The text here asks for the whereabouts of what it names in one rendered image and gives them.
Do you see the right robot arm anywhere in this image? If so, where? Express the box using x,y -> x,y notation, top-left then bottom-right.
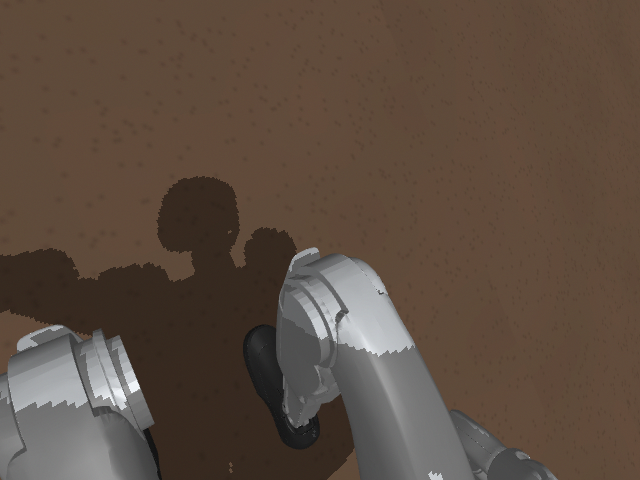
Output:
487,448 -> 558,480

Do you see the right robot hand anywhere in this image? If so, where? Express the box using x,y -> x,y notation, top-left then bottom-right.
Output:
448,409 -> 508,480

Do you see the left robot foot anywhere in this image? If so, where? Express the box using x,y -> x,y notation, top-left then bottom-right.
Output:
143,428 -> 162,480

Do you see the right robot foot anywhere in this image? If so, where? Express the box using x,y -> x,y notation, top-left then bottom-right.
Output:
243,324 -> 320,450

